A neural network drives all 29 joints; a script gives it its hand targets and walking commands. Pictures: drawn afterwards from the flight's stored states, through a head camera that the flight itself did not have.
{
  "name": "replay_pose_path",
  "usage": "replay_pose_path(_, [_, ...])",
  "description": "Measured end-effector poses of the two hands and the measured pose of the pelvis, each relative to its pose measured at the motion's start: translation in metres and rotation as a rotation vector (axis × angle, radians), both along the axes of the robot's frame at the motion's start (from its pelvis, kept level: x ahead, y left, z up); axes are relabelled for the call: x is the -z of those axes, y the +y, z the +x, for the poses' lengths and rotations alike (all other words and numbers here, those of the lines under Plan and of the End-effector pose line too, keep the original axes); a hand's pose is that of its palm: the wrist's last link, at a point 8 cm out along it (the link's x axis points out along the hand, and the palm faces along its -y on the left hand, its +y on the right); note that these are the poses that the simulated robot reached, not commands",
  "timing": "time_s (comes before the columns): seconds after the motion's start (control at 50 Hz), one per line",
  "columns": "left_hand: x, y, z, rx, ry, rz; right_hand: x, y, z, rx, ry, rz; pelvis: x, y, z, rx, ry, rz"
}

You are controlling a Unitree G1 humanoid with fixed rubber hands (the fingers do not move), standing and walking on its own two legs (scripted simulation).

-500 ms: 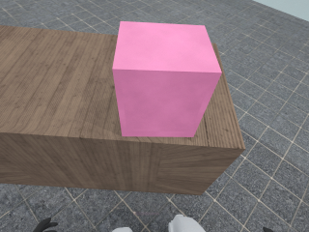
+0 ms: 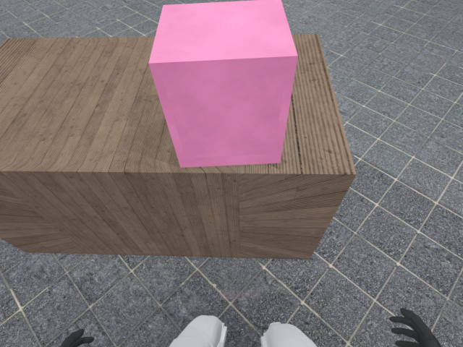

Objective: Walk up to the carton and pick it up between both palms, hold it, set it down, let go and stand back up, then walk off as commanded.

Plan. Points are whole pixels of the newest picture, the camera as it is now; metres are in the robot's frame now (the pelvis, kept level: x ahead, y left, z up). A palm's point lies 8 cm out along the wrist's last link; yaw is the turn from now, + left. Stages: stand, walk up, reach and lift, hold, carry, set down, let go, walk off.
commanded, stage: walk off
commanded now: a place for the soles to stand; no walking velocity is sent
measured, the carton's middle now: (226, 90) +0.66 +0.01 +0.04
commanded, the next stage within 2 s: none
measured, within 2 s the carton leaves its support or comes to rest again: neither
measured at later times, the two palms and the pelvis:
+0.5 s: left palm out of the picture -0.03 +0.35 -0.09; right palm out of the picture -0.02 -0.28 -0.10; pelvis -0.14 +0.02 +0.00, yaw -2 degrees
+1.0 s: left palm out of the picture -0.20 +0.37 -0.11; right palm out of the picture -0.20 -0.25 -0.11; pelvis -0.30 +0.05 -0.01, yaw +0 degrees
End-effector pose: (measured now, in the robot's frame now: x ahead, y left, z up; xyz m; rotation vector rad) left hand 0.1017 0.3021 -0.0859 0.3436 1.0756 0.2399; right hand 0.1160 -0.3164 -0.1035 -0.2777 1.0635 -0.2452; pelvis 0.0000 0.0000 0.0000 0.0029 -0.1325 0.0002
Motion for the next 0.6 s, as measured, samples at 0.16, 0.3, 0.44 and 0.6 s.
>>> replay_pose_path(0.16, [0.024,0.019,-0.061,-0.048,0.046,-0.041,0.004,0.021,-0.051,-0.043,0.096,-0.041,0.007,0.021,-0.045,-0.048,0.055,-0.028])
replay_pose_path(0.3, [0.020,0.039,-0.095,-0.026,0.056,-0.025,-0.005,0.047,-0.096,-0.007,0.087,-0.007,-0.002,0.028,-0.080,-0.025,0.037,-0.015])
replay_pose_path(0.44, [0.005,0.049,-0.122,0.031,0.045,0.042,-0.006,0.044,-0.122,0.015,0.011,0.019,-0.002,0.022,-0.123,0.014,0.024,0.001])
replay_pose_path(0.6, [0.000,0.025,-0.174,0.018,0.001,0.039,0.002,0.018,-0.170,0.012,-0.031,0.014,0.004,0.011,-0.177,0.012,-0.034,-0.001])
